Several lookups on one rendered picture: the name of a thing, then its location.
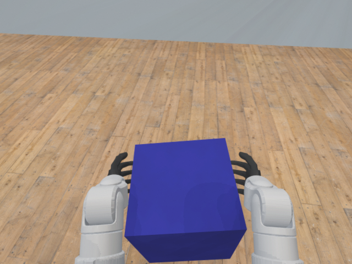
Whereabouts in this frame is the carton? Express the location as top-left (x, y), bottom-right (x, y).
top-left (124, 138), bottom-right (247, 263)

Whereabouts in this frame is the robot right hand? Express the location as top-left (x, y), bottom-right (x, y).
top-left (231, 152), bottom-right (261, 195)

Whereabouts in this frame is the robot left hand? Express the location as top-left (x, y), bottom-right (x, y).
top-left (107, 152), bottom-right (133, 193)

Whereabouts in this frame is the right robot forearm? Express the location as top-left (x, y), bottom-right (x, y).
top-left (244, 175), bottom-right (304, 264)

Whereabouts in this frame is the left robot forearm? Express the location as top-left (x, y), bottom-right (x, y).
top-left (74, 174), bottom-right (129, 264)

